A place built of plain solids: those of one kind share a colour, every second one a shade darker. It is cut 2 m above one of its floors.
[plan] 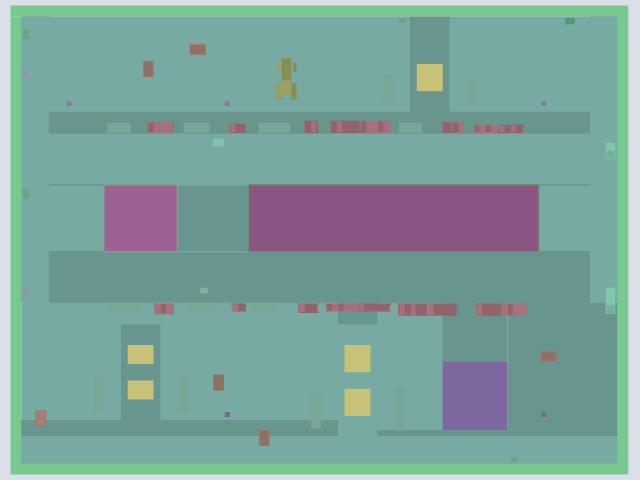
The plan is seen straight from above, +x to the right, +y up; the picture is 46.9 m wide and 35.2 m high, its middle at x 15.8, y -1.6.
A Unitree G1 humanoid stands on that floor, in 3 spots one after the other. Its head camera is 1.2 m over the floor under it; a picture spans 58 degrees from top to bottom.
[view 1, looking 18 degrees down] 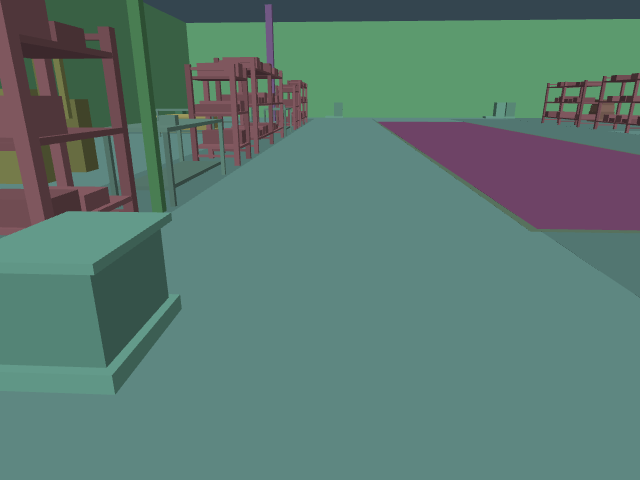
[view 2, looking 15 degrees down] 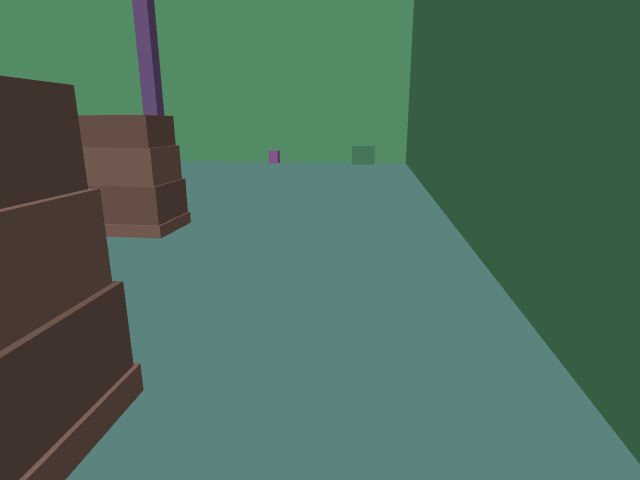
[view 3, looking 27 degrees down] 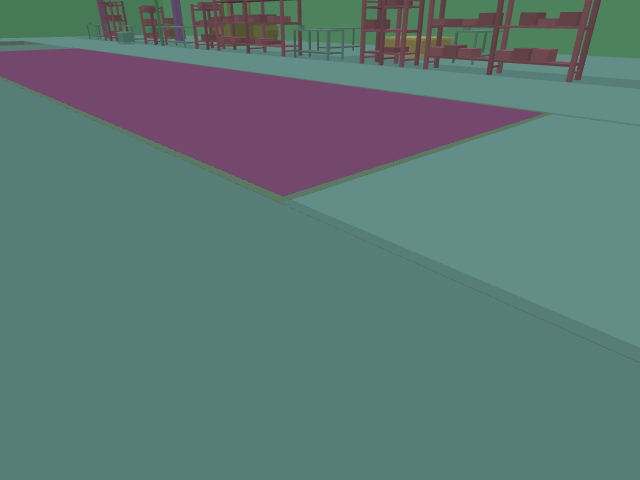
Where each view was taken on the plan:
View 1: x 6.45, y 4.30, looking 3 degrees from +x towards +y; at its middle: floor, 3.88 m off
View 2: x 7.90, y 13.80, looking -173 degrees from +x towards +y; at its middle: floor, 4.64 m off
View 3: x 34.25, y -4.30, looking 137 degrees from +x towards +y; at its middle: floor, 2.64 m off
